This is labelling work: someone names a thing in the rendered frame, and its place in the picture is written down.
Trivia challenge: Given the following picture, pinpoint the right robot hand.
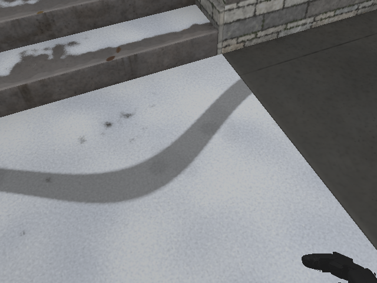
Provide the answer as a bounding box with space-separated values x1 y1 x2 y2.
302 252 377 283

